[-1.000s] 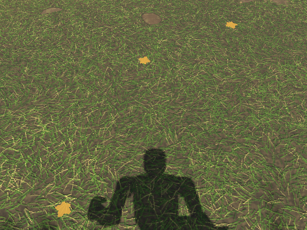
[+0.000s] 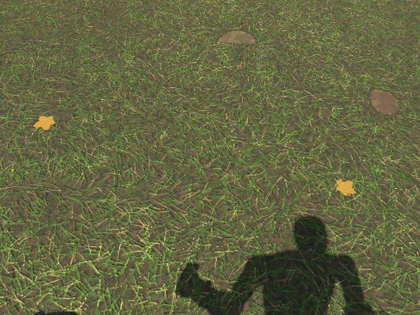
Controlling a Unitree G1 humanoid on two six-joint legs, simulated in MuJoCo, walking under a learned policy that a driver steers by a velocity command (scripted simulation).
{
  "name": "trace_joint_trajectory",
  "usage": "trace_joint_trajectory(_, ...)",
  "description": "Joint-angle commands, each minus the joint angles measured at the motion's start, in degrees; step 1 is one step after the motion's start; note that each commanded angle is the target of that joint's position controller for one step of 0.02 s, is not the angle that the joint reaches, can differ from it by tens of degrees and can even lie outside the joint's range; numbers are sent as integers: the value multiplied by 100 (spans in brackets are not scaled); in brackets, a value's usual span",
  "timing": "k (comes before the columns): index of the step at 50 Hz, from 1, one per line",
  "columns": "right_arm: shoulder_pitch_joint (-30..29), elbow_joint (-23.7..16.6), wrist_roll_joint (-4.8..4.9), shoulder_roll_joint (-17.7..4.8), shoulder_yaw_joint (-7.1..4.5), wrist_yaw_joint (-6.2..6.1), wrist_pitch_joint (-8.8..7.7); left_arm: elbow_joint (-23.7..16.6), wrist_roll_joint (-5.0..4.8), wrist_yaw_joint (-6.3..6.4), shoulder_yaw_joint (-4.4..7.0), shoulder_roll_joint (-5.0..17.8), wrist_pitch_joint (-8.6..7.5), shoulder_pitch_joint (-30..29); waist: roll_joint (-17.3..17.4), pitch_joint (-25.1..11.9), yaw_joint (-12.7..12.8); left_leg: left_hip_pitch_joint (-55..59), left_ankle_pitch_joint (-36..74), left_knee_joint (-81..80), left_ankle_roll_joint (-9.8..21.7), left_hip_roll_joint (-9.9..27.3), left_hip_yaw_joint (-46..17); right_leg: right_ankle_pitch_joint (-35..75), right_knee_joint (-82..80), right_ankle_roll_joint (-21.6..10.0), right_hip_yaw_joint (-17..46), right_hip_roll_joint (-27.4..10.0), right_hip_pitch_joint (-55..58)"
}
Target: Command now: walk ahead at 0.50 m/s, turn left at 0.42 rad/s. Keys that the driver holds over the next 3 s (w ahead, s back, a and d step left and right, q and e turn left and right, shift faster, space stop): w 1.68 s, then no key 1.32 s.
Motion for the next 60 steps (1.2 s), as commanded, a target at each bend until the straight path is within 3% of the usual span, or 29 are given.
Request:
trace_joint_trajectory(1,-184,-382,25,-904,-225,-100,-100,-304,-4,-52,-1,191,-34,-225,536,-273,25,-335,1187,-773,794,1139,-721,1328,-1212,87,-234,205,599)
trace_joint_trajectory(4,181,-204,37,-940,-215,-90,-98,-420,-100,-142,-17,244,-88,-696,620,-148,-224,-147,627,-737,720,1317,-887,1856,-1838,11,-241,338,789)
trace_joint_trajectory(7,390,-77,46,-949,-216,-89,-67,-529,-105,-210,27,418,-143,-888,641,-44,-256,541,692,-370,668,1640,-1226,1356,-2212,-210,-171,366,543)
trace_joint_trajectory(10,310,-38,32,-993,-233,-108,-2,-442,-101,-223,102,569,-190,-407,825,-141,75,923,1803,174,498,1730,-1331,716,-2486,-508,-360,516,1095)
trace_joint_trajectory(11,248,-66,20,-883,-190,-106,11,-262,-69,-196,197,733,-207,207,732,-540,382,862,2589,890,363,1436,-1109,828,-2590,-688,-437,576,1985)
trace_joint_trajectory(12,197,-187,-45,-676,-90,-108,11,-134,7,-166,275,1007,-220,1113,391,-1365,780,185,2091,2292,151,1101,-800,1022,-2354,-1066,285,-141,3477)
trace_joint_trajectory(13,982,-233,38,-277,33,-108,-79,52,44,-170,420,1504,-164,1803,-1121,-2206,649,-1910,-256,4452,-351,193,-215,51,-2635,-2012,2675,-1353,5622)
trace_joint_trajectory(14,872,-208,78,-519,25,-95,-142,175,-128,-226,312,1067,-131,1972,-1375,-2155,768,-2938,-2293,5152,-399,162,-546,-1318,-3415,-2123,3969,-1600,5822)
trace_joint_trajectory(15,275,-300,148,-910,-80,-74,-165,125,-173,-207,206,741,-103,1605,-745,-1224,825,-3395,-1903,5456,-358,510,-570,-1827,-3525,-1839,3298,-1445,5130)
trace_joint_trajectory(17,-379,-464,25,-819,-68,-63,-186,36,-61,-186,92,498,-25,977,-139,-343,593,-3225,-1099,4907,-353,967,-188,-948,-3789,-1622,2109,-980,3699)
trace_joint_trajectory(19,-212,-412,-2,-654,-76,-48,-146,38,-4,-182,33,377,-52,787,-370,-257,331,-2673,-723,4402,-402,1198,-138,-132,-4041,-1550,1530,-679,3062)
trace_joint_trajectory(21,-160,-390,-11,-483,-37,-52,-103,117,-62,-168,54,470,-87,840,-394,-268,263,-2595,-552,4035,-497,1253,-9,482,-4211,-1633,1119,-612,2877)
trace_joint_trajectory(28,-1404,-692,-8,-231,89,23,-190,435,-169,-72,122,783,5,1338,-194,-47,650,-2360,1384,1666,-653,1098,306,1321,-4360,-1433,109,-349,2964)
trace_joint_trajectory(33,-2022,-941,52,-325,75,170,-258,708,-207,-42,146,865,159,1751,-238,131,761,-2439,1107,990,-446,941,310,1562,-4008,-1339,238,-741,3778)
trace_joint_trajectory(35,-1827,-921,40,-462,25,202,-278,747,-210,-10,180,959,222,1696,-323,-8,561,-2050,689,825,-283,825,385,2316,-3635,-1227,233,-825,4046)
trace_joint_trajectory(37,-600,-568,-7,-835,-176,146,-276,719,-200,19,152,927,271,1536,-270,-800,-116,-191,771,618,18,585,626,3734,-2203,-990,-121,-463,3763)
trace_joint_trajectory(38,453,-368,-73,-1219,-293,80,-254,570,-74,34,34,672,253,1507,192,-1660,-521,1592,1069,920,384,1486,-322,2479,-574,-784,-334,-170,2653)
trace_joint_trajectory(39,748,-244,-83,-1683,-383,86,-223,471,-66,-16,-183,-24,129,2248,1744,-2397,-159,3536,-9,456,1328,2802,-3001,-1378,1483,-408,-420,875,325)
trace_joint_trajectory(40,836,-247,-5,-1113,-243,87,-195,569,-169,-61,-75,500,14,1951,1390,-2427,-410,3515,-800,-63,1311,2808,-3679,-2292,2176,-435,281,730,-388)
trace_joint_trajectory(41,434,-268,-3,-940,-161,73,-197,375,-298,-98,14,789,-56,1395,1066,-1495,-374,2790,-708,-204,1067,2611,-2852,-1882,2291,-486,205,452,-772)
trace_joint_trajectory(43,-210,-311,-62,-708,-85,87,-197,272,-189,-76,16,681,-68,903,467,-637,-45,1295,307,-506,877,2167,-1766,-1051,1685,-437,-28,36,-474)
trace_joint_trajectory(44,-376,-325,-109,-581,-44,99,-223,298,-157,-73,37,634,-12,1006,581,-550,156,846,648,-674,828,2009,-1461,-825,1471,-407,15,-105,-122)
trace_joint_trajectory(46,-444,-259,-69,-589,-61,116,-285,373,-145,-64,-2,404,112,1203,636,-499,337,370,939,-967,903,1924,-1121,-678,1162,-310,-36,-160,225)
trace_joint_trajectory(49,-316,-82,-42,-787,-120,62,-324,218,-82,-37,-45,275,187,743,503,-215,318,116,1149,-1251,956,1891,-693,-30,388,-156,-92,-218,-48)
trace_joint_trajectory(50,-53,-125,-664,-268,48,129,-517,342,738,-287,-345,-136,146,970,471,-259,234,204,437,-1295,1033,1844,-580,512,205,-174,-186,-88,-265)
trace_joint_trajectory(51,109,-36,-664,-349,9,196,-544,345,715,-362,-310,-135,153,818,466,-109,142,206,246,-1320,1029,1834,-541,822,-104,-185,-180,-71,-383)
trace_joint_trajectory(53,150,12,-568,-577,-9,299,-526,153,484,-422,-300,99,164,278,448,-57,42,63,239,-1253,981,1762,-330,1293,-673,-225,-300,19,-279)
trace_joint_trajectory(54,248,77,-543,-643,2,344,-511,70,440,-428,-321,139,171,82,427,-32,12,29,362,-1205,974,1777,-246,1437,-980,-262,-328,58,-153)
trace_joint_trajectory(60,653,486,-505,-762,36,404,-418,-296,316,-312,-379,291,165,-636,569,148,-108,1186,797,-964,803,2143,-281,1205,-1970,-580,-364,277,-66)
Next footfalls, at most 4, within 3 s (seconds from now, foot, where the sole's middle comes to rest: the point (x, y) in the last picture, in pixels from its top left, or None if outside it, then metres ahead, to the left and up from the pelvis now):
0.24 right None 0.32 -0.15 -0.78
0.76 left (170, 273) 0.59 0.11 -0.78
1.28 right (232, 189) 0.92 -0.12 -0.78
1.80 left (171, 133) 1.21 0.12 -0.78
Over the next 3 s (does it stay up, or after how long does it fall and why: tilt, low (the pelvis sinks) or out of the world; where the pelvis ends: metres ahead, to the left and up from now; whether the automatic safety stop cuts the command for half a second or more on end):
stays up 1.18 0.01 0.00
